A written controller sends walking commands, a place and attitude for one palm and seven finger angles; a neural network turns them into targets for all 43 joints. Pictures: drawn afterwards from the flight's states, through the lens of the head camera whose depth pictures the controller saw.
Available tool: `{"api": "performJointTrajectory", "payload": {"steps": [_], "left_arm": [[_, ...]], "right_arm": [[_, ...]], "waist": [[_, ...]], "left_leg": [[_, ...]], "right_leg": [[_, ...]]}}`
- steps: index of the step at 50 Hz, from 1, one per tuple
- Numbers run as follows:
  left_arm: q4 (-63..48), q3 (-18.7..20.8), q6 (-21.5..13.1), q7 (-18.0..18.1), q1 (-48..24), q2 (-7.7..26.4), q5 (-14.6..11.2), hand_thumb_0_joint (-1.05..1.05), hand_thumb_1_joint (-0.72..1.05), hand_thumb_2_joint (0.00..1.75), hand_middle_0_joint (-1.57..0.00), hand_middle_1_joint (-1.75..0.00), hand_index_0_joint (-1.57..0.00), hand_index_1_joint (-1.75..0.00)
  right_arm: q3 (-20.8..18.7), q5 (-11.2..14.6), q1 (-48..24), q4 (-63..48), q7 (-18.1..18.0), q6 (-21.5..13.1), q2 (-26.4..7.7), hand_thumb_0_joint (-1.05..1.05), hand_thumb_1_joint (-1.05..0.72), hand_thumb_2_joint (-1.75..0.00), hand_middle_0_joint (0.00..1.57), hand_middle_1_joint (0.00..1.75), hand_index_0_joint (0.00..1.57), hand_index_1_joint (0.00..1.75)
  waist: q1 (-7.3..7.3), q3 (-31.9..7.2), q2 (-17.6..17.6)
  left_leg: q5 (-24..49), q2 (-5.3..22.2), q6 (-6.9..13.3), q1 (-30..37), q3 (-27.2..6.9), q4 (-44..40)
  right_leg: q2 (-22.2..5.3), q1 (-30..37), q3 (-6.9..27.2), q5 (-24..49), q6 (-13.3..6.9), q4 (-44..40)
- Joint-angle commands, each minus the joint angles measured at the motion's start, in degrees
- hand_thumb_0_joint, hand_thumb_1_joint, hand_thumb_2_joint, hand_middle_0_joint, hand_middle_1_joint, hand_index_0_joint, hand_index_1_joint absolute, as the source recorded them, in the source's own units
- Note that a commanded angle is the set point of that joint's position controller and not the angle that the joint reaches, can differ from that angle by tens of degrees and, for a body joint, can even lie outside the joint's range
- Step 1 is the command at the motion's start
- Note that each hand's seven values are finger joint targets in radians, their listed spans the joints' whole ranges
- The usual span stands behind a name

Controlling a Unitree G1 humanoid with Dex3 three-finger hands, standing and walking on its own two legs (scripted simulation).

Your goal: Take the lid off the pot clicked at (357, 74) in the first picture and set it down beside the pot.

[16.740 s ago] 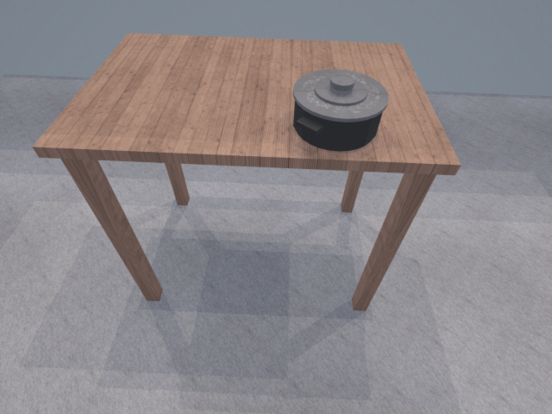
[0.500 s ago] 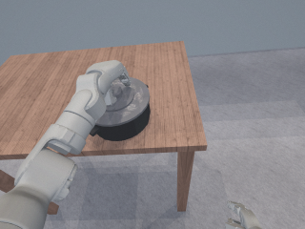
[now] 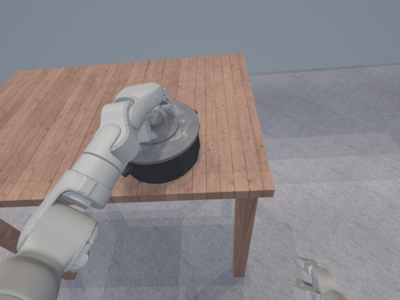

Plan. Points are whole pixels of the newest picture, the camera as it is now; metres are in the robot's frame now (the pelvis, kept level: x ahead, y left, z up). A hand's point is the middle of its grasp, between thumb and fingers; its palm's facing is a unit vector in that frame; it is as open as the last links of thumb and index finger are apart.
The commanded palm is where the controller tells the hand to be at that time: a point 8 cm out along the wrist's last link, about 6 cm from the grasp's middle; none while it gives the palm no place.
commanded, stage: close the fingers and squeeze the knob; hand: left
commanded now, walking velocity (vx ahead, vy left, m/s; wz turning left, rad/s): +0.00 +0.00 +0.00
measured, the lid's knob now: (152, 119) +0.46 +0.12 +0.13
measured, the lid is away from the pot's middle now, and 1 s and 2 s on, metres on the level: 0.00 0.00 0.02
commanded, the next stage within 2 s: lift the lid straight up in 1.14 s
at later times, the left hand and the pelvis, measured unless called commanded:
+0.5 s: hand (148, 122) +0.43 +0.12 +0.15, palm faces -0.30 -0.11 -0.95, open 7.8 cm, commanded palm +0.41 +0.13 +0.21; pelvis +0.00 +0.01 +0.00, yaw +0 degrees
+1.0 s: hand (149, 123) +0.43 +0.12 +0.15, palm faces -0.30 -0.10 -0.95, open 7.6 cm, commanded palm +0.40 +0.13 +0.21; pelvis +0.00 +0.00 +0.00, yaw +1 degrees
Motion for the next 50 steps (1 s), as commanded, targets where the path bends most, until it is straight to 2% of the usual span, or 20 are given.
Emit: {"api": "performJointTrajectory", "payload": {"steps": [1, 3, 5, 6, 10, 12, 16, 19, 21, 24, 26, 29, 30, 38, 40, 43, 45, 47, 49, 50], "left_arm": [[-8.8, 5.6, 0.2, 1.6, -26.0, 11.2, 1.3, 0.0, -0.03, 1.13, -0.62, -0.74, -0.62, -0.74], [-8.0, 4.4, 0.6, 1.6, -24.5, 9.1, 0.8, 0.0, -0.01, 1.12, -0.62, -0.77, -0.62, -0.77], [-8.8, 6.4, 0.5, 1.9, -26.8, 12.3, 1.5, 0.0, 0.02, 1.11, -0.63, -0.8, -0.63, -0.8], [-6.3, 5.7, 0.7, 1.9, -25.5, 11.2, 1.4, 0.0, 0.03, 1.1, -0.63, -0.81, -0.63, -0.81], [-7.9, 4.0, 0.8, 2.0, -26.6, 9.2, 1.4, 0.0, 0.07, 1.07, -0.64, -0.85, -0.64, -0.85], [-7.8, 5.0, 0.9, 2.2, -27.0, 10.6, 1.4, 0.0, 0.1, 1.06, -0.65, -0.87, -0.65, -0.87], [-6.2, 2.6, 1.2, 2.2, -27.4, 7.2, 1.2, 0.0, 0.15, 1.02, -0.67, -0.91, -0.67, -0.91], [-5.2, 5.3, 1.1, 2.4, -27.6, 10.5, 1.4, 0.0, 0.19, 1.0, -0.68, -0.93, -0.68, -0.93], [-5.3, 3.2, 1.1, 2.2, -28.0, 8.0, 1.2, 0.0, 0.21, 0.97, -0.69, -0.94, -0.69, -0.94], [-5.1, 4.3, 1.0, 2.1, -27.6, 9.3, 1.3, 0.0, 0.25, 0.94, -0.71, -0.96, -0.71, -0.96], [-2.1, 3.1, 1.4, 1.9, -26.9, 7.7, 1.2, 0.0, 0.28, 0.91, -0.72, -0.97, -0.72, -0.97], [-5.4, 4.3, 1.0, 1.8, -29.4, 9.4, 1.5, 0.0, 0.27, 0.98, -0.68, -0.94, -0.74, -0.96], [-5.2, 2.8, 1.0, 1.7, -28.5, 7.6, 1.5, 0.0, 0.27, 0.99, -0.68, -0.93, -0.74, -0.96], [-5.1, 1.4, 1.5, 1.3, -27.1, 5.1, 0.3, 0.0, 0.33, 1.04, -0.68, -0.92, -0.78, -0.97], [-5.6, 4.0, 1.4, 1.4, -29.3, 9.0, 1.0, 0.0, 0.35, 1.05, -0.68, -0.92, -0.78, -0.98], [-8.6, 1.1, 1.3, 0.9, -27.5, 4.9, 0.3, 0.0, 0.39, 1.06, -0.69, -0.93, -0.79, -0.99], [-6.0, 4.2, 1.4, 1.1, -28.1, 9.3, 1.2, 0.0, 0.41, 1.07, -0.69, -0.93, -0.8, -0.99], [-9.8, 1.1, 1.3, 0.7, -29.1, 5.7, 0.8, 0.0, 0.43, 1.07, -0.7, -0.93, -0.81, -0.99], [-9.1, 4.0, 1.1, 1.0, -26.7, 8.7, 1.0, 0.0, 0.45, 1.08, -0.71, -0.94, -0.81, -1.0], [-9.4, 3.1, 1.2, 0.9, -27.3, 7.9, 1.0, 0.0, 0.46, 1.08, -0.71, -0.94, -0.82, -1.0]], "right_arm": [[-2.1, -0.2, -8.1, -8.3, -0.2, -2.3, -5.3, 0.0, -0.9, -0.9, 0.2, 0.3, 0.2, 0.3], [-2.5, -0.2, -7.5, -8.4, -0.1, -2.1, -5.4, 0.0, -0.9, -0.9, 0.2, 0.3, 0.2, 0.3], [-2.2, -0.2, -7.9, -8.1, -0.3, -2.2, -5.4, 0.0, -0.9, -0.9, 0.2, 0.3, 0.2, 0.3], [-2.1, -0.1, -7.8, -8.0, -0.4, -2.2, -5.2, 0.0, -0.9, -0.9, 0.2, 0.3, 0.2, 0.3], [-2.2, -0.1, -7.8, -7.9, -0.2, -2.1, -5.2, 0.0, -0.9, -0.9, 0.2, 0.3, 0.2, 0.3], [-2.1, -0.1, -7.8, -7.8, -0.2, -2.1, -5.3, 0.0, -0.9, -0.9, 0.2, 0.3, 0.2, 0.3], [-2.2, -0.1, -7.4, -7.5, -0.1, -2.0, -5.2, 0.0, -0.9, -0.9, 0.2, 0.3, 0.2, 0.3], [-2.2, -0.3, -6.7, -7.2, -0.4, -2.2, -5.5, 0.0, -0.9, -0.9, 0.2, 0.3, 0.2, 0.3], [-2.1, -0.2, -7.2, -7.5, -0.3, -2.3, -5.2, 0.0, -0.9, -0.9, 0.2, 0.3, 0.2, 0.3], [-2.2, -0.2, -6.5, -7.3, -0.3, -2.2, -5.5, 0.0, -0.9, -0.9, 0.2, 0.3, 0.2, 0.3], [-2.1, -0.2, -6.4, -7.1, -0.4, -2.3, -5.3, 0.0, -0.9, -0.9, 0.2, 0.3, 0.2, 0.3], [-2.3, -0.3, -6.4, -7.4, -0.5, -2.4, -5.5, 0.0, -0.9, -0.9, 0.2, 0.3, 0.2, 0.3], [-2.2, -0.3, -6.7, -7.5, -0.4, -2.5, -5.3, 0.0, -0.9, -0.9, 0.2, 0.3, 0.2, 0.3], [-2.6, -0.3, -6.4, -7.5, 0.0, -2.4, -5.3, 0.0, -0.9, -0.9, 0.2, 0.3, 0.2, 0.3], [-2.2, -0.3, -6.7, -7.2, -0.2, -2.5, -5.5, 0.0, -0.9, -0.9, 0.2, 0.3, 0.2, 0.3], [-2.6, -0.4, -7.3, -8.2, 0.2, -2.6, -5.1, 0.0, -0.9, -0.9, 0.2, 0.3, 0.2, 0.3], [-2.1, -0.3, -7.2, -7.3, 0.0, -2.5, -5.4, 0.0, -0.9, -0.9, 0.2, 0.3, 0.2, 0.3], [-2.3, -0.3, -8.2, -7.9, 0.3, -2.6, -4.9, 0.0, -0.9, -0.9, 0.2, 0.3, 0.2, 0.3], [-2.4, -0.4, -7.7, -8.0, 0.3, -2.5, -5.1, 0.0, -0.9, -0.9, 0.2, 0.3, 0.2, 0.3], [-2.2, -0.4, -8.0, -8.0, 0.4, -2.6, -5.0, 0.0, -0.9, -0.9, 0.2, 0.3, 0.2, 0.3]], "waist": [[0.38, -20.4, -7.8], [-0.17, -19.8, -8.7], [0.21, -20.9, -8.4], [0.11, -19.2, -8.6], [-0.19, -20.2, -7.2], [0.03, -20.7, -7.9], [-0.6, -18.9, -8.2], [-0.16, -20.8, -8.9], [-0.38, -20.0, -8.3], [-0.35, -20.7, -8.9], [-0.62, -17.9, -9.4], [-0.32, -20.9, -8.6], [-0.41, -21.1, -7.3], [-1.06, -19.3, -10.2], [-0.45, -20.2, -9.6], [-0.74, -21.5, -8.1], [-0.42, -19.8, -9.0], [-0.39, -21.7, -7.5], [-0.09, -22.2, -8.7], [-0.2, -21.4, -8.2]], "left_leg": [[15.5, -2.8, 2.6, 16.2, -0.9, 1.1], [15.1, -2.6, 2.7, 16.5, -1.1, 1.2], [15.2, -2.7, 2.7, 16.6, -1.0, 1.1], [13.9, -2.7, 2.6, 15.8, -1.0, 0.9], [14.8, -2.4, 2.5, 17.5, -1.6, 0.9], [14.7, -2.4, 2.5, 17.3, -1.7, 0.9], [13.5, -2.2, 2.4, 17.4, -1.8, 0.6], [13.0, -2.5, 2.6, 17.0, -1.7, 0.7], [13.2, -2.5, 2.5, 17.0, -1.7, 0.6], [13.9, -2.3, 2.5, 17.1, -1.9, 0.7], [12.9, -2.5, 2.6, 16.0, -1.6, 0.7], [13.4, -2.5, 2.6, 17.3, -1.8, 0.6], [14.8, -2.6, 2.6, 18.1, -2.0, 0.9], [14.5, -2.7, 2.8, 17.5, -2.0, 1.1], [14.1, -2.8, 2.7, 17.0, -1.7, 0.8], [16.9, -2.9, 2.8, 18.9, -2.1, 1.6], [15.3, -2.7, 2.6, 17.2, -1.6, 1.1], [16.7, -2.9, 2.6, 18.9, -2.0, 1.4], [17.7, -2.8, 2.7, 18.7, -1.9, 1.8], [17.9, -3.0, 2.7, 18.3, -1.8, 1.8]], "right_leg": [[0.7, -1.0, 1.7, 33.2, 0.9, -3.1], [0.8, -1.9, 1.2, 32.0, 0.8, -3.8], [0.8, -1.0, 1.8, 32.6, 0.9, -3.4], [0.8, -2.1, 1.5, 30.8, 0.9, -3.6], [1.1, -3.0, 1.1, 29.7, 0.6, -3.5], [1.1, -2.5, 1.2, 29.7, 0.6, -3.4], [1.3, -4.3, 0.7, 27.7, 0.5, -3.9], [1.1, -2.7, 1.0, 28.2, 0.6, -3.7], [1.1, -3.4, 1.0, 28.1, 0.6, -3.7], [1.2, -2.7, 0.8, 28.8, 0.6, -3.5], [1.3, -3.9, 0.8, 28.3, 0.7, -4.0], [1.1, -2.4, 1.1, 28.9, 0.5, -3.7], [1.2, -3.0, 0.9, 29.3, 0.4, -3.4], [1.3, -3.2, 0.5, 30.3, 0.6, -4.2], [1.2, -1.8, 1.1, 31.3, 0.7, -3.8], [1.2, -2.3, 0.8, 32.7, 0.5, -3.8], [1.1, -1.9, 1.2, 32.4, 0.7, -3.5], [1.2, -2.3, 0.9, 32.6, 0.6, -3.2], [1.2, -0.9, 1.2, 34.0, 0.7, -3.2], [1.2, -1.3, 1.3, 34.8, 0.7, -3.1]]}}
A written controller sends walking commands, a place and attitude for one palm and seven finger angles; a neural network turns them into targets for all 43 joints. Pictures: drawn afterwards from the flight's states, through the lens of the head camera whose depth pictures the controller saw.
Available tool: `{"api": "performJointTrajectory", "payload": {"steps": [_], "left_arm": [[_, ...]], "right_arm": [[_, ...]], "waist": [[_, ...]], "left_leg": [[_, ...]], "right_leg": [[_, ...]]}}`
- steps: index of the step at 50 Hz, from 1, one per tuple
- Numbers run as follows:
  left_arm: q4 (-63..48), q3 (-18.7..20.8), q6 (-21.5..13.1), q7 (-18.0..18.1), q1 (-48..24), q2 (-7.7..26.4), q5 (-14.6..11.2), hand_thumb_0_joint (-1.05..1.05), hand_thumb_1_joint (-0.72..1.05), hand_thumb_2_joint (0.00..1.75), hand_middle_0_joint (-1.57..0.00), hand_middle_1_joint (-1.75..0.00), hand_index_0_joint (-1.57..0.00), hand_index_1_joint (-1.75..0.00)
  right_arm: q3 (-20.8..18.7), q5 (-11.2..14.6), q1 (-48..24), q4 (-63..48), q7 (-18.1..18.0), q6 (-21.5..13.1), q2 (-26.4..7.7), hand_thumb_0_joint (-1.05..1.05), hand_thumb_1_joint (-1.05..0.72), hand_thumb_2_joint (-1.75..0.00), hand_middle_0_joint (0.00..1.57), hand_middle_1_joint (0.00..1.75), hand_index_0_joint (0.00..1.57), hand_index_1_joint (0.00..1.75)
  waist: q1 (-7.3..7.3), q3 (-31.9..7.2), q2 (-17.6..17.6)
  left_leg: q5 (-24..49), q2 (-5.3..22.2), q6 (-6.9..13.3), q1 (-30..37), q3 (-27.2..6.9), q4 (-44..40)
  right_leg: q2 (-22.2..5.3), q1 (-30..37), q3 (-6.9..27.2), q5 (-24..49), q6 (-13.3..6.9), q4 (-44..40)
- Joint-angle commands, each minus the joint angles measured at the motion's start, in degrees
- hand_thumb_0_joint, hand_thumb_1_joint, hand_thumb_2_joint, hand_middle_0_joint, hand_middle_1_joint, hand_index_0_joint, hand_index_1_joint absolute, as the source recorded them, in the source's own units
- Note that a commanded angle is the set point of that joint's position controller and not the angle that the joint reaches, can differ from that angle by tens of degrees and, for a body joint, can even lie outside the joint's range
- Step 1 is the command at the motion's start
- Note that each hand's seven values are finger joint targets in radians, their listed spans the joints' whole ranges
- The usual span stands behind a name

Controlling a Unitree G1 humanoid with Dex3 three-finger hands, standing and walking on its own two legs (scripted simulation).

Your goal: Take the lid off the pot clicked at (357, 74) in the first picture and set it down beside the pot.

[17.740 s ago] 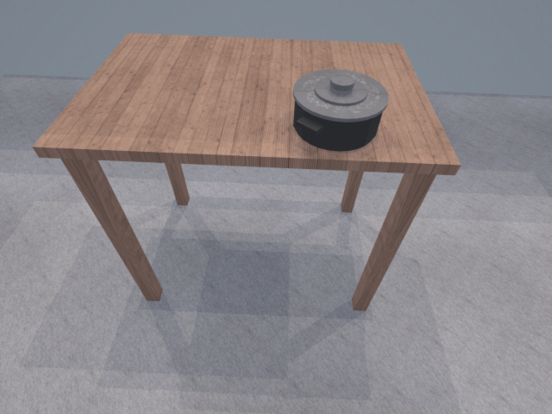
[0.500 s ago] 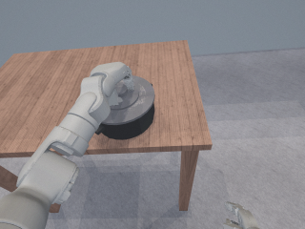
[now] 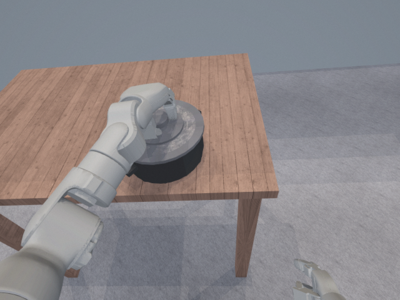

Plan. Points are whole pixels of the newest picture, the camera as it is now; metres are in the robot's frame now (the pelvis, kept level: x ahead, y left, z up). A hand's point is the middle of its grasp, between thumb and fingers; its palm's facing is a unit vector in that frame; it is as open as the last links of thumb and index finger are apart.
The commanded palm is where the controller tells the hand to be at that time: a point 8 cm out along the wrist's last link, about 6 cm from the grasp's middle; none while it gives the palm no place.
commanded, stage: close the fingers and squeeze the knob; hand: left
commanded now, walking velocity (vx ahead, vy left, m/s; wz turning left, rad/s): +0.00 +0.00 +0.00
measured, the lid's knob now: (156, 119) +0.46 +0.11 +0.13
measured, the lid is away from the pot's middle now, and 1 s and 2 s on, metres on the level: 0.00 0.02 0.01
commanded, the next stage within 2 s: lift the lid straight up in 0.14 s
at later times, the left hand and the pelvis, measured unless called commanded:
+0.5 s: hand (153, 125) +0.42 +0.11 +0.15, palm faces -0.32 -0.09 -0.94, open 7.6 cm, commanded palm +0.40 +0.12 +0.23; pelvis +0.00 +0.00 +0.00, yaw +0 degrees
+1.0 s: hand (153, 111) +0.41 +0.10 +0.19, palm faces -0.26 -0.07 -0.96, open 7.5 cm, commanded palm +0.40 +0.12 +0.27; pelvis -0.01 +0.00 +0.00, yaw +0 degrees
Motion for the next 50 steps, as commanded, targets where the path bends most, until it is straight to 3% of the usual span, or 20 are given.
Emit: {"api": "performJointTrajectory", "payload": {"steps": [1, 3, 6, 8, 12, 15, 17, 20, 23, 24, 28, 29, 33, 34, 38, 40, 43, 45, 48, 50], "left_arm": [[-11.4, 6.0, -0.9, 1.0, -26.4, 9.3, 0.5, 0.0, 0.47, 1.09, -0.71, -0.94, -0.82, -1.0], [-12.6, 4.4, -0.9, 0.8, -24.1, 7.0, -0.3, 0.0, 0.5, 1.09, -0.72, -0.95, -0.83, -1.01], [-10.5, 5.9, -0.6, 1.2, -26.0, 9.3, 0.6, 0.0, 0.53, 1.1, -0.73, -0.95, -0.84, -1.01], [-11.6, 4.6, -0.7, 1.3, -24.9, 7.6, 0.0, 0.0, 0.55, 1.11, -0.73, -0.96, -0.84, -1.01], [-11.1, 4.8, -0.5, 1.4, -25.9, 8.0, 0.5, 0.0, 0.57, 1.11, -0.73, -0.96, -0.85, -1.02], [-12.6, 6.2, -0.5, 1.5, -29.9, 10.4, 0.9, 0.0, 0.58, 1.11, -0.73, -0.96, -0.85, -1.02], [-13.9, 5.1, -0.2, 1.4, -31.4, 9.3, 0.8, 0.0, 0.58, 1.11, -0.73, -0.96, -0.85, -1.02], [-15.9, 7.7, -0.6, 1.4, -32.3, 12.4, 0.9, 0.0, 0.58, 1.11, -0.73, -0.96, -0.85, -1.02], [-15.6, 7.1, -0.5, 1.0, -33.2, 11.6, -0.2, 0.0, 0.58, 1.11, -0.73, -0.96, -0.85, -1.02], [-18.0, 7.7, -0.6, 1.0, -35.4, 13.0, 0.4, 0.0, 0.58, 1.11, -0.73, -0.96, -0.85, -1.02], [-19.2, 7.7, -0.8, 0.8, -35.3, 12.5, -0.1, 0.0, 0.58, 1.11, -0.73, -0.96, -0.85, -1.02], [-19.8, 10.1, -0.9, 0.9, -36.3, 15.7, 0.6, 0.0, 0.58, 1.11, -0.73, -0.96, -0.85, -1.02], [-21.4, 7.5, -0.9, 0.2, -34.0, 11.8, -1.1, 0.0, 0.58, 1.11, -0.73, -0.96, -0.85, -1.02], [-19.4, 9.9, -0.7, 0.3, -34.2, 15.0, 0.0, 0.0, 0.58, 1.11, -0.73, -0.96, -0.85, -1.02], [-19.4, 8.9, -0.7, 0.7, -36.9, 14.1, -0.1, 0.0, 0.58, 1.11, -0.73, -0.96, -0.85, -1.02], [-16.9, 10.8, -0.7, 1.0, -37.9, 16.7, 1.1, 0.0, 0.58, 1.11, -0.73, -0.96, -0.85, -1.02], [-16.1, 8.3, -0.8, 1.0, -38.3, 13.2, 0.0, 0.0, 0.58, 1.11, -0.73, -0.96, -0.85, -1.02], [-14.2, 10.2, -0.7, 1.2, -40.7, 16.3, 1.3, 0.0, 0.58, 1.11, -0.73, -0.96, -0.85, -1.02], [-15.6, 7.6, -1.0, 0.7, -40.5, 13.0, 0.1, 0.0, 0.58, 1.11, -0.73, -0.96, -0.85, -1.02], [-10.0, 11.0, -0.3, 0.6, -41.0, 17.4, 1.4, 0.0, 0.58, 1.11, -0.73, -0.96, -0.85, -1.02]], "right_arm": [[-2.0, -0.1, -8.4, -8.4, -0.1, -2.4, -5.2, 0.0, -0.9, -0.9, 0.2, 0.3, 0.2, 0.3], [-2.3, -0.2, -8.8, -9.2, 0.1, -2.3, -5.1, 0.0, -0.9, -0.9, 0.2, 0.3, 0.2, 0.3], [-1.9, -0.1, -8.7, -8.2, -0.2, -2.2, -5.1, 0.0, -0.9, -0.9, 0.2, 0.3, 0.2, 0.3], [-2.2, 0.0, -8.9, -8.8, -0.2, -2.0, -5.2, 0.0, -0.9, -0.9, 0.2, 0.3, 0.2, 0.3], [-1.8, -0.1, -9.1, -8.3, -0.2, -2.2, -4.9, 0.0, -0.9, -0.9, 0.2, 0.3, 0.2, 0.3], [-1.9, -0.2, -9.0, -8.1, -0.4, -2.0, -5.1, 0.0, -0.9, -0.9, 0.2, 0.3, 0.2, 0.3], [-2.0, -0.3, -9.4, -8.2, -0.3, -2.3, -4.8, 0.0, -0.9, -0.9, 0.2, 0.3, 0.2, 0.3], [-2.0, -0.4, -9.2, -8.1, -0.3, -2.8, -4.9, 0.0, -0.9, -0.9, 0.2, 0.3, 0.2, 0.3], [-2.4, -0.3, -9.0, -7.8, -0.5, -2.7, -5.2, 0.0, -0.9, -0.9, 0.2, 0.3, 0.2, 0.3], [-2.2, -0.4, -9.3, -8.1, -0.4, -3.1, -4.8, 0.0, -0.9, -0.9, 0.2, 0.3, 0.2, 0.3], [-2.8, -0.7, -8.9, -8.0, -0.1, -3.8, -5.1, 0.0, -0.9, -0.9, 0.2, 0.3, 0.2, 0.3], [-2.5, -0.8, -9.0, -7.8, 0.0, -4.1, -4.8, 0.0, -0.9, -0.9, 0.2, 0.3, 0.2, 0.3], [-3.0, -0.6, -9.6, -8.4, 0.5, -4.4, -4.8, 0.0, -0.9, -0.9, 0.2, 0.3, 0.2, 0.3], [-2.7, -0.7, -9.6, -7.8, 0.4, -4.4, -4.8, 0.0, -0.9, -0.9, 0.2, 0.3, 0.2, 0.3], [-2.7, -0.5, -9.5, -7.5, 0.1, -4.3, -5.1, 0.0, -0.9, -0.9, 0.2, 0.3, 0.2, 0.3], [-2.1, -0.8, -9.8, -7.2, -0.2, -4.5, -4.7, 0.0, -0.9, -0.9, 0.2, 0.3, 0.2, 0.3], [-2.3, -0.5, -9.8, -7.3, -0.3, -4.2, -4.8, 0.0, -0.9, -0.9, 0.2, 0.3, 0.2, 0.3], [-1.9, -0.7, -9.7, -6.8, -0.6, -4.3, -4.8, 0.0, -0.9, -0.9, 0.2, 0.3, 0.2, 0.3], [-2.3, -0.5, -10.0, -7.7, -0.4, -4.7, -4.6, 0.0, -0.9, -0.9, 0.2, 0.3, 0.2, 0.3], [-1.8, -0.7, -9.3, -6.5, -0.7, -4.4, -5.0, 0.0, -0.9, -0.9, 0.2, 0.3, 0.2, 0.3]], "waist": [[-0.17, -21.5, -9.0], [-0.38, -21.9, -8.4], [-0.22, -20.3, -9.2], [-0.5, -20.9, -8.5], [-0.2, -21.3, -8.2], [-0.39, -22.3, -8.6], [-0.43, -23.1, -7.6], [0.01, -25.0, -7.0], [-0.52, -23.7, -8.8], [-0.01, -26.0, -7.9], [-0.05, -27.5, -5.6], [0.54, -28.1, -6.5], [0.36, -27.3, -7.2], [0.72, -26.0, -9.0], [0.55, -25.1, -7.4], [1.03, -24.7, -8.6], [0.57, -23.6, -7.3], [0.87, -23.9, -8.0], [0.33, -25.5, -7.5], [0.74, -22.2, -9.3]], "left_leg": [[18.1, -2.5, 2.4, 18.6, -1.2, 1.5], [18.4, -2.5, 2.5, 19.1, -1.4, 1.8], [16.3, -2.4, 2.3, 17.9, -1.2, 1.1], [16.2, -2.4, 2.4, 18.1, -1.3, 1.3], [17.0, -2.6, 2.4, 18.5, -1.2, 1.6], [16.5, -2.5, 2.4, 18.7, -1.3, 1.3], [17.1, -2.6, 2.4, 20.0, -1.8, 1.3], [19.1, -2.6, 2.6, 21.0, -2.0, 1.6], [17.9, -2.6, 2.8, 20.0, -1.9, 1.5], [18.3, -2.8, 2.7, 20.9, -2.1, 1.1], [20.9, -2.7, 2.8, 23.5, -2.8, 1.8], [21.0, -2.7, 2.7, 23.2, -2.8, 1.5], [23.0, -2.7, 3.0, 23.4, -2.8, 1.7], [21.3, -2.6, 2.8, 22.1, -2.4, 1.1], [18.4, -2.5, 2.8, 21.9, -2.4, 0.3], [16.3, -2.6, 2.7, 20.6, -2.2, -0.2], [14.0, -2.4, 2.6, 20.4, -2.2, -0.8], [13.2, -2.2, 2.5, 20.2, -2.2, -1.2], [15.4, -2.3, 2.7, 21.4, -2.6, -0.3], [12.6, -2.2, 2.6, 18.7, -1.8, -1.2]], "right_leg": [[1.5, -1.2, 1.7, 35.3, 0.5, -2.8], [1.4, -1.4, 1.5, 34.8, 0.4, -3.1], [1.5, -2.0, 1.5, 33.2, 0.5, -3.1], [1.4, -1.8, 1.5, 32.8, 0.4, -3.2], [1.5, -1.9, 1.7, 33.8, 0.4, -2.9], [1.4, -1.2, 2.0, 33.7, 0.4, -3.0], [1.6, -1.8, 1.7, 33.2, 0.3, -3.0], [1.6, -0.4, 2.1, 35.6, 0.3, -2.6], [1.5, -0.1, 2.0, 36.1, 0.5, -3.3], [1.5, 0.9, 2.4, 36.5, 0.6, -3.0], [1.8, 0.1, 2.0, 36.6, 0.3, -2.9], [1.7, 1.1, 2.4, 37.3, 0.4, -2.7], [1.6, 0.9, 2.1, 38.9, 0.5, -2.8], [1.6, 1.3, 2.5, 38.3, 0.7, -2.9], [1.6, 0.2, 1.9, 34.8, 0.3, -3.4], [1.6, 0.7, 2.4, 33.4, 0.4, -3.6], [1.4, -0.9, 1.9, 29.7, 0.2, -4.0], [1.5, -0.7, 2.2, 28.8, 0.2, -3.9], [1.4, -0.2, 2.1, 30.7, 0.1, -3.8], [1.2, -0.6, 2.6, 29.5, 0.4, -4.3]]}}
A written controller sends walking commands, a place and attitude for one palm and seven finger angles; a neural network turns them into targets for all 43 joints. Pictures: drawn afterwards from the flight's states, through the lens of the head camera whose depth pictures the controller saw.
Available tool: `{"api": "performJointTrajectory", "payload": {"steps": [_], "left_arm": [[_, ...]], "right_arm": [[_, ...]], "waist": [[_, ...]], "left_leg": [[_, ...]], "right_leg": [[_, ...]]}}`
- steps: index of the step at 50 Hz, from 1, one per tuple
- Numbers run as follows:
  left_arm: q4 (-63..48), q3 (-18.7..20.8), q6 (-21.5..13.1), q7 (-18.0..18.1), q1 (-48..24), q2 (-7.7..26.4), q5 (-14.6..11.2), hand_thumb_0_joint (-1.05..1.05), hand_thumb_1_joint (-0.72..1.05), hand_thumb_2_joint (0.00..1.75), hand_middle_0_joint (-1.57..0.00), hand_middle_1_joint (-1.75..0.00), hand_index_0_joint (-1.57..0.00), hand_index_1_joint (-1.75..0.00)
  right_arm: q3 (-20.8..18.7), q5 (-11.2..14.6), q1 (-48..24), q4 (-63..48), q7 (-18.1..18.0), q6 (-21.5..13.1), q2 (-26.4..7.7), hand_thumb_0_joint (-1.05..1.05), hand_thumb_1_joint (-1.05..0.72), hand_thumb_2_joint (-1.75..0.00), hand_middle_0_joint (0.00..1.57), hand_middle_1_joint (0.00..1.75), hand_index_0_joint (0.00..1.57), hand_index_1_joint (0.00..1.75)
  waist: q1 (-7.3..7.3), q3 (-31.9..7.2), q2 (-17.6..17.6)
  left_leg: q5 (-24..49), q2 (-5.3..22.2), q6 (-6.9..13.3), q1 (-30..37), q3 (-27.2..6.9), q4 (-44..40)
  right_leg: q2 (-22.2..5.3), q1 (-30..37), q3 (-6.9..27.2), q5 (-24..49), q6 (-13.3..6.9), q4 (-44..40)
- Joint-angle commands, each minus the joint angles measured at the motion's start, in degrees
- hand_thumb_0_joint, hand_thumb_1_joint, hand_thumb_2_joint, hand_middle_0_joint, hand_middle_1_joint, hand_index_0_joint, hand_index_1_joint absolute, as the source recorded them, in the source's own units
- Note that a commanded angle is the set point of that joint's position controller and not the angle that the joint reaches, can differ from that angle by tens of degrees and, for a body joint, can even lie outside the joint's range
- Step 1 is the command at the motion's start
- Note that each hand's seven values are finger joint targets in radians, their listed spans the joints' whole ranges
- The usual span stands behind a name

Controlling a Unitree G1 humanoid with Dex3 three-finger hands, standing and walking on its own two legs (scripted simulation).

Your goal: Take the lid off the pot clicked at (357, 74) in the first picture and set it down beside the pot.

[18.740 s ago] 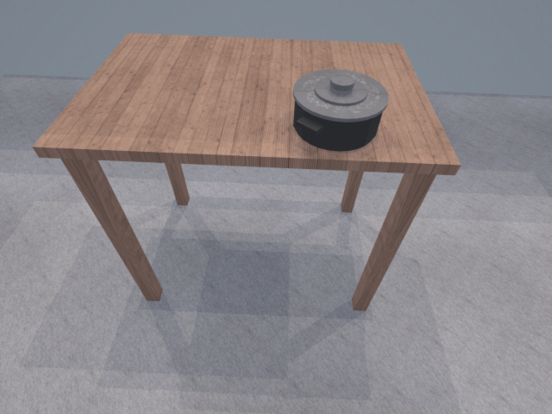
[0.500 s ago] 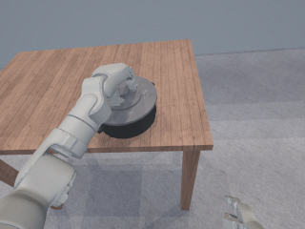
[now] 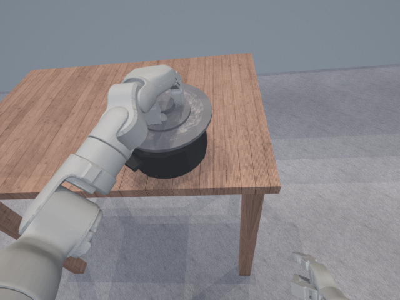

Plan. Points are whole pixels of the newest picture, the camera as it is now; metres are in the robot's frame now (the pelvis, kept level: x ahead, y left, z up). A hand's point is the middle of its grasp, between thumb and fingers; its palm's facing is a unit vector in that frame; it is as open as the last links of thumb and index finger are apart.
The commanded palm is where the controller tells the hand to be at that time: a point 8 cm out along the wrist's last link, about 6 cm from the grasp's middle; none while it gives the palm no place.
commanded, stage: lift the lid straight up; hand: left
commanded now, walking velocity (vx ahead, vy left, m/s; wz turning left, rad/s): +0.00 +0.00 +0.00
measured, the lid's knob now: (162, 105) +0.46 +0.10 +0.17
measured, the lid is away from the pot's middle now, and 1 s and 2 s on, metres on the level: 0.02 0.01 0.09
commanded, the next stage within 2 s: move the lid sideways beside the pot in 1.24 s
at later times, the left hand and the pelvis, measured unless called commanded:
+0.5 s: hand (154, 86) +0.44 +0.10 +0.23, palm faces -0.23 -0.10 -0.97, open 7.5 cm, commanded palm +0.42 +0.12 +0.31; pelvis +0.00 +0.00 +0.00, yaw -1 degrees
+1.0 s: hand (144, 66) +0.44 +0.11 +0.27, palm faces -0.18 -0.06 -0.98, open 7.5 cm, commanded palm +0.42 +0.11 +0.35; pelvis +0.00 +0.01 +0.00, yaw +0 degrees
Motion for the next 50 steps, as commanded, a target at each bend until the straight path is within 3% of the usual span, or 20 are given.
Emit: {"api": "performJointTrajectory", "payload": {"steps": [1, 3, 5, 8, 11, 13, 15, 18, 21, 23, 25, 28, 31, 33, 36, 38, 40, 44, 48, 50], "left_arm": [[-9.4, 10.0, 0.0, 3.3, -39.0, 14.2, 2.8, 0.0, 0.58, 1.11, -0.73, -0.96, -0.85, -1.02], [-9.8, 8.0, -0.3, 2.9, -38.4, 11.1, 1.6, 0.0, 0.58, 1.11, -0.73, -0.96, -0.85, -1.02], [-8.9, 10.1, -0.3, 2.9, -41.2, 14.5, 3.0, 0.0, 0.58, 1.11, -0.73, -0.96, -0.85, -1.02], [-8.1, 8.7, -0.4, 2.3, -41.6, 12.5, 1.9, 0.0, 0.58, 1.11, -0.73, -0.96, -0.85, -1.02], [-7.9, 11.2, -0.6, 2.1, -44.6, 16.2, 3.1, 0.0, 0.58, 1.11, -0.73, -0.96, -0.85, -1.02], [-7.8, 8.5, -0.8, 1.7, -43.0, 12.3, 2.0, 0.0, 0.58, 1.11, -0.73, -0.96, -0.85, -1.02], [-4.7, 12.0, -0.5, 1.6, -43.0, 16.8, 3.5, 0.0, 0.58, 1.11, -0.73, -0.96, -0.85, -1.02], [-8.7, 10.8, -1.0, 1.1, -43.1, 15.1, 2.3, 0.0, 0.58, 1.11, -0.73, -0.96, -0.85, -1.02], [-7.0, 13.5, -0.5, 0.7, -43.6, 18.9, 3.7, 0.0, 0.58, 1.11, -0.73, -0.96, -0.85, -1.02], [-8.5, 10.2, -0.5, 0.0, -41.9, 14.5, 2.1, 0.0, 0.58, 1.11, -0.73, -0.96, -0.85, -1.02], [-7.3, 13.4, -0.3, 0.0, -43.2, 19.3, 3.7, 0.0, 0.58, 1.11, -0.73, -0.96, -0.85, -1.02], [-12.6, 8.2, -0.4, -0.7, -45.4, 12.8, 1.9, 0.0, 0.58, 1.11, -0.73, -0.96, -0.85, -1.02], [-11.8, 12.5, 0.0, -0.7, -46.2, 18.6, 3.3, 0.0, 0.58, 1.11, -0.73, -0.96, -0.85, -1.02], [-10.6, 9.7, 0.3, -1.2, -45.0, 14.4, 1.7, 0.0, 0.58, 1.11, -0.73, -0.96, -0.85, -1.02], [-10.0, 11.6, 0.3, -1.1, -49.4, 17.7, 3.2, 0.0, 0.58, 1.11, -0.73, -0.96, -0.85, -1.02], [-12.1, 8.5, 0.0, -1.2, -49.4, 13.7, 1.9, 0.0, 0.58, 1.11, -0.73, -0.96, -0.85, -1.02], [-7.1, 11.4, 0.6, -0.9, -50.6, 17.5, 3.8, 0.0, 0.58, 1.11, -0.73, -0.96, -0.85, -1.02], [-7.2, 12.0, 0.2, -1.2, -52.3, 18.4, 3.7, 0.0, 0.58, 1.11, -0.73, -0.96, -0.85, -1.02], [-5.8, 6.9, 0.4, -1.9, -51.8, 11.3, 2.1, 0.0, 0.58, 1.11, -0.73, -0.96, -0.85, -1.02], [-5.5, 10.5, 0.4, -1.8, -53.9, 16.3, 3.9, 0.0, 0.58, 1.11, -0.73, -0.96, -0.85, -1.02]], "right_arm": [[-1.7, -0.1, -8.3, -7.8, -0.7, -2.3, -5.3, 0.0, -0.9, -0.9, 0.2, 0.3, 0.2, 0.3], [-2.1, 0.1, -8.0, -8.4, -0.8, -2.5, -5.2, 0.0, -0.9, -0.9, 0.2, 0.3, 0.2, 0.3], [-1.9, -0.1, -7.6, -7.8, -0.9, -2.9, -5.4, 0.0, -0.9, -0.9, 0.2, 0.3, 0.2, 0.3], [-2.1, 0.0, -7.1, -7.9, -1.0, -3.0, -5.6, 0.0, -0.9, -0.9, 0.2, 0.3, 0.2, 0.3], [-1.9, -0.3, -6.8, -7.6, -1.1, -3.7, -5.6, 0.0, -0.9, -0.9, 0.2, 0.3, 0.2, 0.3], [-2.2, -0.1, -6.6, -8.0, -1.0, -3.7, -5.6, 0.0, -0.9, -0.9, 0.2, 0.3, 0.2, 0.3], [-2.0, -0.3, -6.3, -7.5, -1.1, -3.7, -5.9, 0.0, -0.9, -0.9, 0.2, 0.3, 0.2, 0.3], [-2.4, -0.2, -6.6, -8.7, -0.9, -4.0, -5.8, 0.0, -0.9, -0.9, 0.2, 0.3, 0.2, 0.3], [-2.1, -0.3, -6.2, -8.2, -0.8, -3.9, -6.0, 0.0, -0.9, -0.9, 0.2, 0.3, 0.2, 0.3], [-2.4, 0.0, -6.9, -9.2, -0.6, -3.7, -5.9, 0.0, -0.9, -0.9, 0.2, 0.3, 0.2, 0.3], [-2.1, -0.1, -6.7, -8.8, -0.7, -3.7, -6.2, 0.0, -0.9, -0.9, 0.2, 0.3, 0.2, 0.3], [-2.5, 0.3, -7.5, -9.7, -0.4, -4.0, -5.7, 0.0, -0.9, -0.9, 0.2, 0.3, 0.2, 0.3], [-2.3, 0.0, -7.3, -9.0, -0.3, -4.4, -5.9, 0.0, -0.9, -0.9, 0.2, 0.3, 0.2, 0.3], [-2.5, 0.3, -7.4, -8.9, -0.2, -4.0, -5.9, 0.0, -0.9, -0.9, 0.2, 0.3, 0.2, 0.3], [-2.0, 0.1, -7.4, -8.3, -0.5, -4.3, -6.0, 0.0, -0.9, -0.9, 0.2, 0.3, 0.2, 0.3], [-2.3, 0.3, -7.8, -8.9, -0.2, -4.5, -5.8, 0.0, -0.9, -0.9, 0.2, 0.3, 0.2, 0.3], [-2.0, -0.1, -7.0, -7.6, -0.4, -4.4, -6.0, 0.0, -0.9, -0.9, 0.2, 0.3, 0.2, 0.3], [-1.7, -0.1, -7.2, -7.8, -0.6, -4.7, -5.8, 0.0, -0.9, -0.9, 0.2, 0.3, 0.2, 0.3], [-2.1, 0.1, -7.0, -8.3, -0.5, -4.6, -5.7, 0.0, -0.9, -0.9, 0.2, 0.3, 0.2, 0.3], [-1.8, -0.2, -7.1, -8.1, -0.6, -5.1, -5.9, 0.0, -0.9, -0.9, 0.2, 0.3, 0.2, 0.3]], "waist": [[-0.27, -23.2, -9.0], [-0.77, -24.7, -8.9], [-0.48, -25.3, -8.3], [-0.96, -24.7, -8.9], [-0.25, -25.7, -9.0], [-0.92, -25.5, -9.3], [-0.24, -24.2, -10.6], [-0.24, -27.0, -9.1], [0.27, -25.4, -10.9], [-0.21, -25.4, -9.6], [0.37, -25.2, -9.5], [-0.73, -26.6, -6.9], [0.21, -27.3, -7.9], [-0.58, -25.5, -9.1], [0.02, -25.6, -8.7], [-0.6, -28.1, -6.4], [-0.28, -26.3, -8.6], [0.11, -27.7, -9.2], [-1.04, -26.2, -8.8], [-0.24, -27.6, -8.4]], "left_leg": [[9.8, -2.4, 2.5, 17.5, -1.8, 0.1], [10.7, -2.4, 2.8, 18.9, -2.1, 0.5], [11.0, -2.4, 2.7, 19.7, -2.4, 0.4], [10.5, -2.5, 2.8, 19.3, -2.4, 0.4], [11.0, -2.8, 2.9, 19.1, -2.3, 0.1], [12.0, -2.7, 3.0, 19.7, -2.2, 0.6], [11.1, -2.5, 3.0, 18.3, -2.0, 0.1], [12.7, -2.8, 3.3, 19.6, -1.9, 0.8], [13.2, -2.8, 3.3, 18.0, -1.5, 0.5], [13.7, -3.0, 3.4, 18.3, -1.4, 0.8], [13.5, -2.8, 3.3, 17.9, -1.4, 0.6], [15.7, -2.7, 3.3, 21.5, -2.0, 1.1], [16.3, -2.8, 3.3, 21.1, -2.2, 1.2], [15.9, -2.6, 3.3, 20.8, -2.2, 1.1], [13.7, -2.5, 3.0, 20.6, -2.4, 0.2], [16.5, -2.4, 3.0, 23.0, -3.0, 1.1], [13.8, -2.2, 2.8, 21.3, -2.8, 0.4], [13.6, -2.4, 2.7, 20.2, -2.7, -0.1], [13.8, -2.3, 2.8, 21.3, -2.9, 0.3], [14.3, -2.2, 2.7, 21.9, -3.1, 0.1]], "right_leg": [[1.1, -1.7, 2.3, 27.3, 0.4, -3.9], [1.1, -1.7, 2.0, 27.4, 0.2, -4.1], [1.3, -1.7, 2.4, 27.3, 0.1, -3.9], [1.2, -1.8, 2.0, 27.2, 0.2, -4.3], [1.1, -0.4, 2.8, 29.0, 0.3, -4.1], [1.1, -0.8, 2.3, 29.8, 0.3, -4.3], [1.1, -0.5, 2.8, 29.4, 0.4, -4.4], [0.9, 0.9, 2.8, 31.6, 0.4, -4.4], [0.8, 1.6, 3.3, 33.7, 0.6, -4.3], [0.7, 1.2, 2.9, 33.9, 0.5, -4.5], [0.8, 1.3, 3.2, 33.2, 0.5, -4.1], [1.0, -0.6, 2.5, 32.6, 0.3, -4.3], [1.2, 0.4, 3.0, 33.6, 0.2, -3.9], [1.1, -0.7, 2.3, 32.8, 0.2, -4.3], [1.2, -1.5, 2.4, 30.0, 0.2, -4.2], [1.2, -1.8, 2.0, 30.3, -0.2, -3.8], [1.3, -2.5, 2.1, 28.2, -0.2, -4.1], [0.8, -0.6, 2.5, 29.1, 0.0, -4.0], [0.9, -3.2, 1.5, 27.4, -0.2, -4.4], [1.0, -2.5, 2.1, 27.6, -0.4, -4.0]]}}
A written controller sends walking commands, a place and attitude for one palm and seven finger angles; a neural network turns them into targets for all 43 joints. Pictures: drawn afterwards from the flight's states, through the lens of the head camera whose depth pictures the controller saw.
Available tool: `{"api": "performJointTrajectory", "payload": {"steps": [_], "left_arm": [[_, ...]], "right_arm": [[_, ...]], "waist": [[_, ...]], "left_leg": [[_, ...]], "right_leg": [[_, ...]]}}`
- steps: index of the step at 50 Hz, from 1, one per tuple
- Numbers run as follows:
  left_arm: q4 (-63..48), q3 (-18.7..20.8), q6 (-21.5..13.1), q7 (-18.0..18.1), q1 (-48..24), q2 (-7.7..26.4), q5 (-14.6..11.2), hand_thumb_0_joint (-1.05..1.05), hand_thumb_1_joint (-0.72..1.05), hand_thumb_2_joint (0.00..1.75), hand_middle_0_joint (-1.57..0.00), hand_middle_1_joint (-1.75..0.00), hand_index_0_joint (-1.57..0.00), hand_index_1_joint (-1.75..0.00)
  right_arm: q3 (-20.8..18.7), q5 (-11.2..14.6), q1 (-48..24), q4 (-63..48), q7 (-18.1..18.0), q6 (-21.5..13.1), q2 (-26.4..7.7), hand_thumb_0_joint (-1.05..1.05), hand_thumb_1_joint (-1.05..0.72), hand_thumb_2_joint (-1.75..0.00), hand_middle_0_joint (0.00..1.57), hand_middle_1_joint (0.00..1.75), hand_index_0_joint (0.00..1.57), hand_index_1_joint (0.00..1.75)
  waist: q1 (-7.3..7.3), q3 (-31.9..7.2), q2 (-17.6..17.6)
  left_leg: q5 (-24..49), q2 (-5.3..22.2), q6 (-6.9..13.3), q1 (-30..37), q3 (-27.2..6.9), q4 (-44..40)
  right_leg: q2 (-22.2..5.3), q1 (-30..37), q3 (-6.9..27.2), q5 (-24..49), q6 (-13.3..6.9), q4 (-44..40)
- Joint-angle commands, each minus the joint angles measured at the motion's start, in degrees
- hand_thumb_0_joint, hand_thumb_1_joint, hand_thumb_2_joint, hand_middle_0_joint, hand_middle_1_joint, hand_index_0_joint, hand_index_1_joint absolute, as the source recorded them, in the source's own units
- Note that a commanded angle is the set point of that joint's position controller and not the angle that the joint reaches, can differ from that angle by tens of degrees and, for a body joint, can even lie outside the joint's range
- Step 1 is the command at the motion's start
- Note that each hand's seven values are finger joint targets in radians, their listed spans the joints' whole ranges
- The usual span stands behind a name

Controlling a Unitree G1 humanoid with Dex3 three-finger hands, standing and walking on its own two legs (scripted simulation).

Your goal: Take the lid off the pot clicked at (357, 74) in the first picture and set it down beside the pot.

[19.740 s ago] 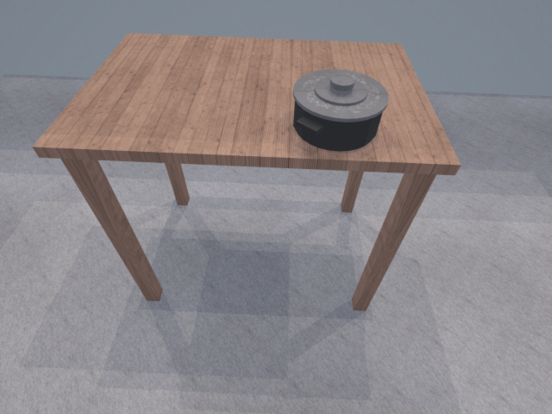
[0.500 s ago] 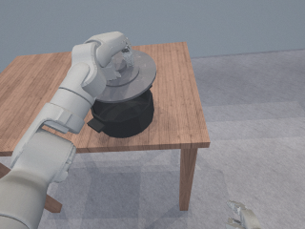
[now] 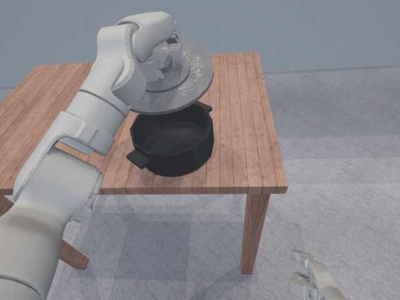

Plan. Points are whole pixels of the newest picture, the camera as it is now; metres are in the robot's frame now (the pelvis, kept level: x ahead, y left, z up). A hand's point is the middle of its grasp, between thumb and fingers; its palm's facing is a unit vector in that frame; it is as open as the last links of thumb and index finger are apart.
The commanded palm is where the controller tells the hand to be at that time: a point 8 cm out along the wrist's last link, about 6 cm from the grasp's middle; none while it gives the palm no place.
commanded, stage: lift the lid straight up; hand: left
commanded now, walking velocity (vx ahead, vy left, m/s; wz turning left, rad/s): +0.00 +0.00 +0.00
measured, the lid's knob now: (159, 63) +0.48 +0.10 +0.25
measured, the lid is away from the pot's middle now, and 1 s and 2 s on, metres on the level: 0.01 0.09 0.21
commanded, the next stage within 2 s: move the lid sideways beside the pot in 0.24 s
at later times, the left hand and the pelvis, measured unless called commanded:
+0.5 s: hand (152, 57) +0.46 +0.10 +0.27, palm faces -0.17 -0.08 -0.98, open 7.5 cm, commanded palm +0.43 +0.13 +0.35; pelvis +0.00 +0.00 +0.00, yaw -1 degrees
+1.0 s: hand (106, 67) +0.44 +0.18 +0.27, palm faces -0.19 -0.07 -0.98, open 7.5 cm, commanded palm +0.42 +0.19 +0.35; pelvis +0.00 +0.01 +0.00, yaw +1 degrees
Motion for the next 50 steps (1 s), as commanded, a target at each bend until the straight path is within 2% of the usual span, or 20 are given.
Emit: {"api": "performJointTrajectory", "payload": {"steps": [1, 3, 11, 13, 14, 16, 18, 20, 23, 24, 26, 28, 30, 33, 39, 43, 45, 48, 49, 50], "left_arm": [[-11.9, 8.7, -0.5, 3.6, -41.2, 13.6, 2.9, 0.0, 0.58, 1.11, -0.73, -0.96, -0.85, -1.02], [-9.1, 7.2, -0.4, 3.4, -39.0, 10.8, 1.6, 0.0, 0.58, 1.11, -0.73, -0.96, -0.85, -1.02], [-8.5, 10.9, -0.9, 3.4, -41.8, 15.7, 4.1, 0.0, 0.58, 1.11, -0.73, -0.96, -0.85, -1.02], [-10.3, 7.8, -1.0, 3.1, -39.7, 10.9, 2.4, 0.0, 0.58, 1.11, -0.73, -0.96, -0.85, -1.02], [-9.8, 10.9, -0.9, 3.3, -40.2, 15.1, 3.7, 0.0, 0.58, 1.11, -0.73, -0.96, -0.85, -1.02], [-7.1, 9.7, -0.4, 3.2, -41.4, 14.1, 3.9, 0.0, 0.58, 1.11, -0.73, -0.96, -0.85, -1.02], [-9.3, 9.6, -1.1, 3.8, -39.7, 14.2, 4.4, 0.0, 0.58, 1.11, -0.73, -0.96, -0.85, -1.02], [-7.2, 13.2, -1.0, 4.6, -40.9, 19.3, 6.8, 0.0, 0.58, 1.11, -0.73, -0.96, -0.85, -1.02], [-9.0, 13.2, -1.4, 4.4, -36.7, 18.2, 5.0, 0.0, 0.58, 1.11, -0.73, -0.96, -0.85, -1.02], [-8.9, 15.1, -1.4, 4.1, -36.7, 21.5, 6.3, 0.0, 0.58, 1.11, -0.73, -0.96, -0.85, -1.02], [-6.5, 12.9, -1.0, 3.5, -36.6, 19.9, 6.5, 0.0, 0.58, 1.11, -0.73, -0.96, -0.85, -1.02], [-11.5, 10.0, -1.4, 2.8, -35.7, 15.9, 4.7, 0.0, 0.58, 1.11, -0.73, -0.96, -0.85, -1.02], [-11.8, 14.1, -1.3, 2.4, -36.3, 21.9, 6.5, 0.0, 0.58, 1.11, -0.73, -0.96, -0.85, -1.02], [-11.7, 10.3, -1.2, 1.1, -34.9, 17.8, 4.5, 0.0, 0.58, 1.11, -0.73, -0.96, -0.85, -1.02], [-17.9, 13.2, -2.6, 0.3, -40.5, 23.7, 5.6, 0.0, 0.58, 1.11, -0.73, -0.96, -0.85, -1.02], [-14.0, 11.6, -2.5, -0.6, -34.2, 20.7, 4.0, 0.0, 0.58, 1.11, -0.73, -0.96, -0.85, -1.02], [-14.5, 14.7, -3.0, -0.5, -36.0, 24.9, 5.4, 0.0, 0.58, 1.11, -0.73, -0.96, -0.85, -1.02], [-14.0, 12.1, -3.0, -0.9, -33.8, 21.7, 4.0, 0.0, 0.58, 1.11, -0.73, -0.96, -0.85, -1.02], [-17.6, 15.1, -3.6, -0.6, -37.7, 26.5, 5.4, 0.0, 0.58, 1.11, -0.73, -0.96, -0.85, -1.02], [-15.6, 15.4, -3.6, -0.5, -36.9, 26.4, 5.9, 0.0, 0.58, 1.11, -0.73, -0.96, -0.85, -1.02]], "right_arm": [[-2.1, -0.3, -7.2, -8.0, -0.5, -2.9, -5.6, 0.0, -0.9, -0.9, 0.2, 0.3, 0.2, 0.3], [-2.5, -0.1, -6.4, -7.7, -0.6, -2.7, -5.9, 0.0, -0.9, -0.9, 0.2, 0.3, 0.2, 0.3], [-2.4, -0.6, -5.3, -8.2, -1.0, -3.4, -5.9, 0.0, -0.9, -0.9, 0.2, 0.3, 0.2, 0.3], [-2.8, -0.4, -5.2, -8.8, -0.6, -3.4, -5.8, 0.0, -0.9, -0.9, 0.2, 0.3, 0.2, 0.3], [-2.7, -0.6, -4.9, -8.4, -0.6, -3.4, -6.0, 0.0, -0.9, -0.9, 0.2, 0.3, 0.2, 0.3], [-2.5, -0.4, -4.5, -7.9, -0.8, -3.2, -6.1, 0.0, -0.9, -0.9, 0.2, 0.3, 0.2, 0.3], [-2.7, -0.3, -4.8, -8.6, -0.8, -3.3, -6.2, 0.0, -0.9, -0.9, 0.2, 0.3, 0.2, 0.3], [-2.5, -0.6, -4.4, -8.0, -1.1, -3.2, -6.4, 0.0, -0.9, -0.9, 0.2, 0.3, 0.2, 0.3], [-2.9, -0.5, -4.4, -9.1, -1.1, -3.2, -6.4, 0.0, -0.9, -0.9, 0.2, 0.3, 0.2, 0.3], [-2.6, -0.6, -5.0, -9.2, -1.1, -3.2, -6.4, 0.0, -0.9, -0.9, 0.2, 0.3, 0.2, 0.3], [-2.5, -0.4, -5.1, -9.0, -1.4, -2.6, -6.5, 0.0, -0.9, -0.9, 0.2, 0.3, 0.2, 0.3], [-3.0, 0.1, -5.4, -10.1, -1.2, -2.5, -6.5, 0.0, -0.9, -0.9, 0.2, 0.3, 0.2, 0.3], [-2.9, -0.2, -5.6, -10.0, -1.4, -2.8, -6.8, 0.0, -0.9, -0.9, 0.2, 0.3, 0.2, 0.3], [-3.2, 0.4, -5.0, -9.7, -1.4, -2.1, -7.1, 0.0, -0.9, -0.9, 0.2, 0.3, 0.2, 0.3], [-3.1, 0.2, -5.2, -9.6, -1.5, -2.4, -7.2, 0.0, -0.9, -0.9, 0.2, 0.3, 0.2, 0.3], [-3.5, 0.5, -4.5, -9.0, -1.1, -1.8, -7.6, 0.0, -0.9, -0.9, 0.2, 0.3, 0.2, 0.3], [-3.3, 0.1, -5.7, -9.4, -1.2, -2.0, -7.4, 0.0, -0.9, -0.9, 0.2, 0.3, 0.2, 0.3], [-3.5, 0.6, -5.1, -9.3, -1.0, -1.2, -7.7, 0.0, -0.9, -0.9, 0.2, 0.3, 0.2, 0.3], [-3.2, 0.3, -5.6, -9.4, -1.0, -1.4, -7.7, 0.0, -0.9, -0.9, 0.2, 0.3, 0.2, 0.3], [-3.2, 0.1, -5.6, -9.5, -1.1, -1.5, -7.6, 0.0, -0.9, -0.9, 0.2, 0.3, 0.2, 0.3]], "waist": [[-0.83, -27.1, -8.8], [-1.49, -25.5, -9.8], [-0.39, -27.8, -10.3], [-1.03, -28.6, -8.2], [-0.54, -28.8, -9.1], [-1.0, -25.1, -11.0], [-0.55, -27.0, -8.3], [-0.15, -26.6, -9.7], [0.2, -28.9, -9.8], [0.68, -29.0, -10.1], [-0.19, -24.6, -11.2], [-0.65, -27.6, -7.8], [-0.28, -28.0, -8.1], [-1.46, -26.1, -7.6], [-1.29, -29.3, -4.9], [-1.67, -27.7, -4.6], [-1.05, -27.5, -6.1], [-1.5, -26.9, -5.8], [-0.8, -29.4, -4.2], [-0.8, -28.9, -4.9]], "left_leg": [[13.2, -1.7, 1.9, 21.8, -3.2, 1.1], [12.7, -1.5, 2.0, 21.3, -3.0, 1.1], [13.1, -1.6, 2.1, 20.9, -2.9, 0.7], [16.0, -1.4, 2.1, 23.1, -3.3, 1.4], [14.9, -1.3, 2.1, 22.8, -3.1, 1.0], [12.1, -1.5, 2.2, 20.3, -2.7, 0.4], [13.8, -1.2, 2.2, 21.8, -2.9, 0.8], [12.5, -1.1, 2.1, 20.8, -2.9, 0.3], [14.9, -1.3, 2.4, 20.6, -2.6, 1.2], [14.5, -1.3, 2.3, 20.0, -2.3, 1.0], [11.7, -1.3, 2.4, 17.9, -1.7, 0.6], [14.6, -1.3, 2.5, 21.2, -2.4, 1.8], [15.2, -1.4, 2.6, 22.0, -2.5, 2.2], [15.1, -1.4, 2.6, 22.0, -2.7, 2.4], [16.3, -1.6, 2.2, 24.8, -3.8, 2.6], [19.3, -1.4, 2.2, 25.3, -4.5, 3.6], [16.9, -1.6, 2.3, 24.1, -4.2, 3.4], [16.7, -1.5, 2.2, 23.7, -4.2, 3.3], [16.9, -1.4, 1.8, 24.6, -4.7, 2.6], [16.9, -1.6, 2.1, 24.6, -4.6, 3.3]], "right_leg": [[1.7, -1.9, 2.0, 27.3, -1.0, -3.2], [1.6, -2.8, 1.6, 26.4, -1.0, -3.8], [1.5, -0.4, 2.3, 28.4, -1.0, -3.6], [1.6, -1.4, 1.7, 28.5, -1.1, -3.7], [1.8, -0.8, 2.1, 28.0, -1.0, -3.9], [1.8, -1.7, 1.8, 27.3, -0.9, -4.3], [1.7, -1.2, 1.8, 27.4, -1.2, -4.3], [2.0, -0.8, 2.0, 26.4, -1.3, -4.2], [1.5, 1.6, 2.2, 30.1, -1.1, -4.0], [1.4, 2.1, 2.8, 30.2, -0.9, -3.8], [1.3, 0.1, 2.4, 28.6, -0.7, -4.5], [1.3, -0.2, 2.1, 29.3, -1.0, -4.3], [1.7, -0.2, 2.7, 30.0, -0.9, -4.0], [1.7, -1.5, 1.9, 29.7, -0.8, -4.5], [2.3, -1.7, 2.1, 28.9, -0.9, -3.9], [2.4, -3.5, 1.3, 28.4, -1.1, -4.0], [2.5, -3.3, 1.9, 27.7, -1.1, -3.8], [2.2, -3.4, 1.2, 27.2, -1.1, -4.0], [2.5, -2.7, 1.5, 26.2, -1.2, -3.7], [2.6, -3.4, 1.6, 26.2, -1.3, -3.6]]}}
